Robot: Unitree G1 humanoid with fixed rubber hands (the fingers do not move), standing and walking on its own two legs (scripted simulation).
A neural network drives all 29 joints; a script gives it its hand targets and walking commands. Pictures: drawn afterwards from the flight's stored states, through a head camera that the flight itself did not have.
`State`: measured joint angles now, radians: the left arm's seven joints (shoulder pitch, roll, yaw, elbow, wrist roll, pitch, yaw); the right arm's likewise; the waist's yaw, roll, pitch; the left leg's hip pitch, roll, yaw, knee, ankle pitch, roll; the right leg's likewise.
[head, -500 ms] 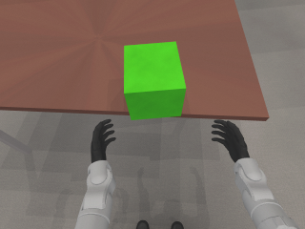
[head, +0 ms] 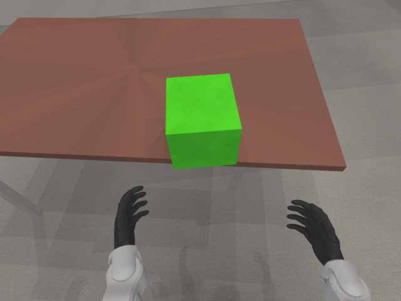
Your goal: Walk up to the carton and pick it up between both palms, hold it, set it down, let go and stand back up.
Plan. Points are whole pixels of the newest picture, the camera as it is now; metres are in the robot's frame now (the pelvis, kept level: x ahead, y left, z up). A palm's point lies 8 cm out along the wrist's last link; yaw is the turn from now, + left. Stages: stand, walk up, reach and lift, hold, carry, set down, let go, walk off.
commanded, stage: set down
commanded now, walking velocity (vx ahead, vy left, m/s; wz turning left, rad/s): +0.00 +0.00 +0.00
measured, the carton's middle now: (201, 121) +0.56 +0.04 -0.03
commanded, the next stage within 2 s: let go in 1.66 s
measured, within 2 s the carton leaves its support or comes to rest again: neither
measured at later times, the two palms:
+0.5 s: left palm (115, 251) +0.23 +0.20 -0.02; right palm (333, 263) +0.22 -0.20 -0.03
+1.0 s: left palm (114, 258) +0.22 +0.21 -0.04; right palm (332, 269) +0.21 -0.20 -0.04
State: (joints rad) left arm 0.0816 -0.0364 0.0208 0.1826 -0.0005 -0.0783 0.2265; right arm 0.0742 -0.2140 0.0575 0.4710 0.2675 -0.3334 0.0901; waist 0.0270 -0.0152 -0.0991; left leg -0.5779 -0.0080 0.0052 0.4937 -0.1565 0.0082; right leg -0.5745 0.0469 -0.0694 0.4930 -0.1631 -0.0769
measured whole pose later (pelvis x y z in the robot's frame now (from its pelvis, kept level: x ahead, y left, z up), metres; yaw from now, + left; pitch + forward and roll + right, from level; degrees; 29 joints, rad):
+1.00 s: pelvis +0.02 +0.00 +0.00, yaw +0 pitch +10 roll +0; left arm 0.18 0.10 0.02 0.26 0.00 0.00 0.13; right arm 0.22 -0.21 0.06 0.47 0.20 -0.30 0.08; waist 0.03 -0.05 -0.04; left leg -0.48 -0.01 0.01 0.49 -0.19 0.01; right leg -0.48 0.05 -0.07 0.49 -0.20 -0.08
